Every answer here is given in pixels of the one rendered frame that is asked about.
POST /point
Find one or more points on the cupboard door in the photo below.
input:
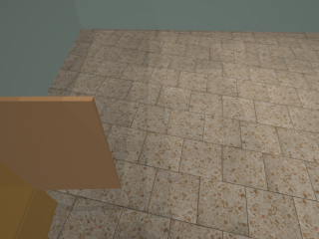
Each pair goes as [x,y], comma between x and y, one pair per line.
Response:
[56,143]

